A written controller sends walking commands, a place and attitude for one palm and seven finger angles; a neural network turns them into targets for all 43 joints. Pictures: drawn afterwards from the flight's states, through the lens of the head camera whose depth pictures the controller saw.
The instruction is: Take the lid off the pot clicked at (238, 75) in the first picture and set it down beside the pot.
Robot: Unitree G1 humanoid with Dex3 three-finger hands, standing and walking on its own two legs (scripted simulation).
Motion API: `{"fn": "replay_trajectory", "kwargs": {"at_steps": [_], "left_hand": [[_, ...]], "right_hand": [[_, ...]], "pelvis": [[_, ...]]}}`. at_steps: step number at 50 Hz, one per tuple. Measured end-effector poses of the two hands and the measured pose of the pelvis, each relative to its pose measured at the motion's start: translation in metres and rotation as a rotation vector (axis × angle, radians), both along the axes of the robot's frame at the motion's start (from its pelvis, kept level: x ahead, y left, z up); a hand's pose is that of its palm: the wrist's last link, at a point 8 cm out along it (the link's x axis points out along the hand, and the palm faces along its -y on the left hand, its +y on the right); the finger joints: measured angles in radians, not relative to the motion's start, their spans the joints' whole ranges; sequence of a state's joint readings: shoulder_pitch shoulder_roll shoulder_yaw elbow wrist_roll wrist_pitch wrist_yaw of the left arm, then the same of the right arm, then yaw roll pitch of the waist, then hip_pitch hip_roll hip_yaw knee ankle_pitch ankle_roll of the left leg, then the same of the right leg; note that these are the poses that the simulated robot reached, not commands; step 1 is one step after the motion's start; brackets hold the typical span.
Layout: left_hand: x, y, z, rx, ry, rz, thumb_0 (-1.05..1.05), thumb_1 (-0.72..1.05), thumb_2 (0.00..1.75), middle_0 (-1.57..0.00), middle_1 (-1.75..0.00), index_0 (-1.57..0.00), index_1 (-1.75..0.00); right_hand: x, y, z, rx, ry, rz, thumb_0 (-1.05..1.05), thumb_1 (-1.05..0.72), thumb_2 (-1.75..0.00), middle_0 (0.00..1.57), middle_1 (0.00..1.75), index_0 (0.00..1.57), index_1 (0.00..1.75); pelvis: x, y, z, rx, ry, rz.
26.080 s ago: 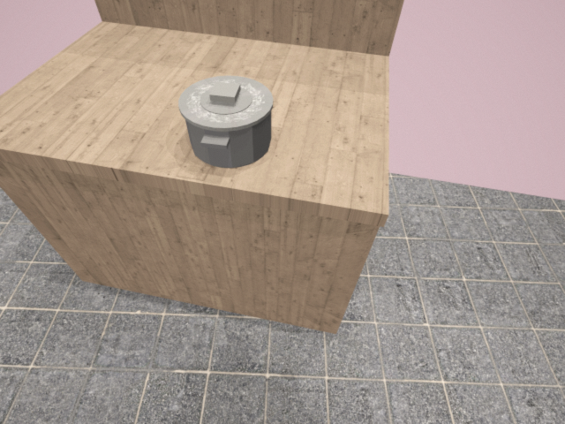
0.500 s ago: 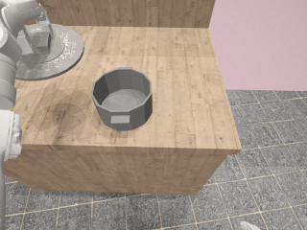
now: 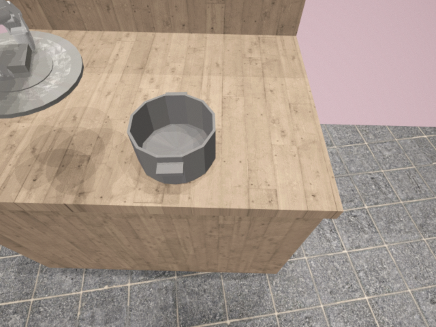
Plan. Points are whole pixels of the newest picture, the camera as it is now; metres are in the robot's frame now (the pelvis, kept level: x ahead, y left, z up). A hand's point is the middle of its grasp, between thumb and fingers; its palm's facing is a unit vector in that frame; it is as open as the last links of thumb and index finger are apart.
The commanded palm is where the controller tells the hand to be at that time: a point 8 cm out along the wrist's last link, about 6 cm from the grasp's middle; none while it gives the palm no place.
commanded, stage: move the lid sideways beside the pot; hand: left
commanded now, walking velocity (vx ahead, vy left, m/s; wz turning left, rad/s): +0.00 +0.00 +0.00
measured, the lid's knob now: (9, 58) +0.49 +0.32 +0.22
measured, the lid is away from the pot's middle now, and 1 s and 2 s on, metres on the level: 0.23 0.21 0.23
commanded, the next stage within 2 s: lower the lid onto the table in 0.06 s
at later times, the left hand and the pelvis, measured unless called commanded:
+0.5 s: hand (3, 73) +0.46 +0.32 +0.22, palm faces -0.33 -0.09 -0.94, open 8.9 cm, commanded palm +0.48 +0.31 +0.29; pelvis -0.01 +0.01 +0.00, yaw +0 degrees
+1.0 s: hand (27, 82) +0.47 +0.30 +0.19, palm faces -0.34 -0.09 -0.94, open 8.8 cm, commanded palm +0.47 +0.30 +0.25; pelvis +0.00 +0.01 +0.00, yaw +0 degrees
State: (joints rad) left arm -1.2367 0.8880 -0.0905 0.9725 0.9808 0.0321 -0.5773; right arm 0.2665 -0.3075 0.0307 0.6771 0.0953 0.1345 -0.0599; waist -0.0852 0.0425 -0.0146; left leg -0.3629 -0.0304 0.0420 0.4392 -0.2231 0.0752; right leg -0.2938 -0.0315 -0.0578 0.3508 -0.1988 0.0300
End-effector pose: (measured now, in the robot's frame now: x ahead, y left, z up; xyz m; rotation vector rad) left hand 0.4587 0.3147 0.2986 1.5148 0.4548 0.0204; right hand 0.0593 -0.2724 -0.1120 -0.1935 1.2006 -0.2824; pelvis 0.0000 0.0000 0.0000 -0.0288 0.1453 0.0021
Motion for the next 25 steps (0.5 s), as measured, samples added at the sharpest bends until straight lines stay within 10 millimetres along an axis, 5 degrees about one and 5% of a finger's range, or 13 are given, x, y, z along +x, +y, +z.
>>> {"fn": "replay_trajectory", "kwargs": {"at_steps": [13, 25], "left_hand": [[-0.004, 0.002, -0.001, -0.008, -0.001, -0.010, 0.02, 0.12, 0.92, -0.54, -0.86, -0.52, -0.85], [0.001, 0.002, -0.025, -0.021, 0.063, -0.005, 0.05, 0.18, 0.94, -0.64, -0.91, -0.48, -0.83]], "right_hand": [[-0.005, 0.005, -0.001, 0.003, 0.009, 0.003, 0.01, -0.91, -0.90, 0.20, 0.30, 0.20, 0.30], [-0.011, 0.008, 0.002, -0.006, -0.008, -0.007, 0.01, -0.91, -0.90, 0.20, 0.30, 0.20, 0.30]], "pelvis": [[-0.003, 0.005, 0.000, -0.003, 0.000, 0.007], [-0.007, 0.007, -0.001, -0.005, -0.002, -0.003]]}}
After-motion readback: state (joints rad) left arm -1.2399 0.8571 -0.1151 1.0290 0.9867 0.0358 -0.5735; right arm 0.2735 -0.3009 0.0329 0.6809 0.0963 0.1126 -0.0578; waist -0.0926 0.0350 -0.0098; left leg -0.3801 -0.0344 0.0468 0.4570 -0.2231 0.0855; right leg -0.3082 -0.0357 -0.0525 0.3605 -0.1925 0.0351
